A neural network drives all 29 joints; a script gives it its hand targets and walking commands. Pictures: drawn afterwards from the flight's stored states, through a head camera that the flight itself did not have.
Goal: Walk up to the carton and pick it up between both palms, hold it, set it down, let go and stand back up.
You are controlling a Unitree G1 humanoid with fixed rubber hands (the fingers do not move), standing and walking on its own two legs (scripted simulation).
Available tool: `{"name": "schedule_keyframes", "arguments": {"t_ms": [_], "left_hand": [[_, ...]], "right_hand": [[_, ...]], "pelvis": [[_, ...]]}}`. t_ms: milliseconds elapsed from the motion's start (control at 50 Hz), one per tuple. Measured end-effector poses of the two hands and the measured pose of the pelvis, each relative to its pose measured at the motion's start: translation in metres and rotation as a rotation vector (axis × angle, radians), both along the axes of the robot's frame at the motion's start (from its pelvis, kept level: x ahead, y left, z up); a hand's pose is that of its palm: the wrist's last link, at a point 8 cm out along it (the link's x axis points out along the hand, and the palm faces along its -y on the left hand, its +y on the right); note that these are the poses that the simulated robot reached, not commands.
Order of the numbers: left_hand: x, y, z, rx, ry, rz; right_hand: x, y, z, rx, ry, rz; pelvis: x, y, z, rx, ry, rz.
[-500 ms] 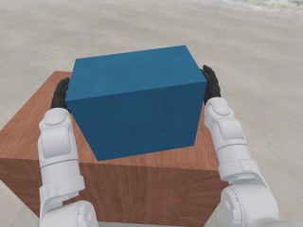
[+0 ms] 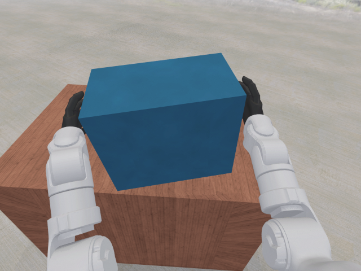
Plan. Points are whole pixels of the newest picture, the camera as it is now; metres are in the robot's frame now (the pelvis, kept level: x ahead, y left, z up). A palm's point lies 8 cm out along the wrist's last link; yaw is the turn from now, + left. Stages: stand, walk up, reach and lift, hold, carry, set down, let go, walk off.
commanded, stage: hold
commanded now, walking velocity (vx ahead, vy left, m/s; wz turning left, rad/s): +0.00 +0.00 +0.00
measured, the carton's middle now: (167, 125) +0.40 +0.00 +0.16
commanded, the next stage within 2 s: none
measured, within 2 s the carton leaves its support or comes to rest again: neither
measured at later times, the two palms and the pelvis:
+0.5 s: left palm (75, 131) +0.36 +0.19 +0.18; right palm (250, 114) +0.37 -0.18 +0.20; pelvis +0.01 +0.00 +0.00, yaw +0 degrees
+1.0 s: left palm (72, 131) +0.36 +0.19 +0.19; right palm (250, 113) +0.36 -0.18 +0.21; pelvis +0.00 +0.00 +0.00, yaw +0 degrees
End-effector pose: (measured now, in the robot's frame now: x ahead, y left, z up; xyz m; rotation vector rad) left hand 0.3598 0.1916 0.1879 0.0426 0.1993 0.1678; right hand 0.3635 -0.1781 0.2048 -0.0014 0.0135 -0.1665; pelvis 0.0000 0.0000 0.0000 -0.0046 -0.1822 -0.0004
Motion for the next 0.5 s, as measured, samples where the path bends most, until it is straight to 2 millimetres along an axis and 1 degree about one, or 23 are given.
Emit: {"name": "schedule_keyframes", "arguments": {"t_ms": [120, 180, 320, 420, 500], "left_hand": [[0.004, 0.0, 0.006, 0.015, -0.009, -0.007], [0.006, 0.0, 0.004, 0.012, 0.005, -0.009], [0.003, 0.001, 0.0, 0.015, -0.008, -0.005], [0.003, 0.0, -0.005, 0.015, 0.007, -0.002], [0.004, 0.0, -0.006, 0.005, 0.002, -0.004]], "right_hand": [[0.002, -0.001, 0.003, 0.006, -0.008, 0.001], [0.003, -0.001, 0.001, 0.004, 0.006, 0.006], [0.003, 0.0, 0.0, 0.007, -0.007, 0.006], [0.004, 0.0, -0.004, 0.004, 0.007, 0.007], [0.004, 0.0, -0.003, 0.002, 0.001, 0.001]], "pelvis": [[0.002, 0.001, 0.0, -0.001, 0.005, 0.002], [0.004, 0.002, 0.001, -0.002, 0.005, 0.0], [0.006, 0.002, 0.0, -0.004, 0.001, 0.001], [0.006, 0.002, 0.0, -0.004, 0.003, 0.002], [0.006, 0.002, 0.0, -0.003, 0.004, 0.006]]}}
